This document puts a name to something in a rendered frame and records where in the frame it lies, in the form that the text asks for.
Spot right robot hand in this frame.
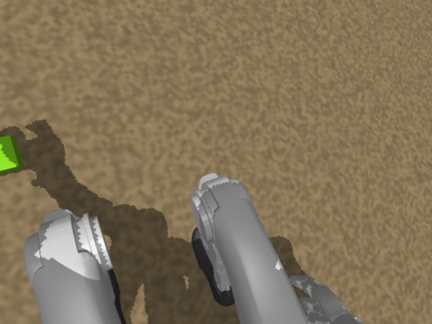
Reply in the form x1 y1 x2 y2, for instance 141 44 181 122
289 275 349 324

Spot right robot foot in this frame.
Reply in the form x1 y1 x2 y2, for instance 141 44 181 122
192 228 235 306

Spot small box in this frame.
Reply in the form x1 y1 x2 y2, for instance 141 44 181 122
0 135 24 175

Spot left robot foot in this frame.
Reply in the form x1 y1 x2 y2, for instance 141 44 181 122
108 269 126 324

